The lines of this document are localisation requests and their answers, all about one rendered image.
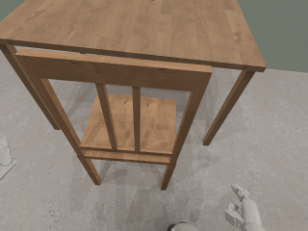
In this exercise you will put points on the right robot hand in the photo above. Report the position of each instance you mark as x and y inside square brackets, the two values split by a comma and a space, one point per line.
[246, 212]

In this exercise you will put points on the table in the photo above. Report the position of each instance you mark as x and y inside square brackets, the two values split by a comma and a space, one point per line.
[205, 32]

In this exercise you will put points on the robot right shin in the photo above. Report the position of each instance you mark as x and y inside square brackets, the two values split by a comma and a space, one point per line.
[181, 221]

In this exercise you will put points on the left robot hand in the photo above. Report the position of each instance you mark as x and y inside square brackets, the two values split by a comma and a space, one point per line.
[6, 161]

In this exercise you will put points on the chair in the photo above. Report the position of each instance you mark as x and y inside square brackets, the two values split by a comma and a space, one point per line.
[122, 128]

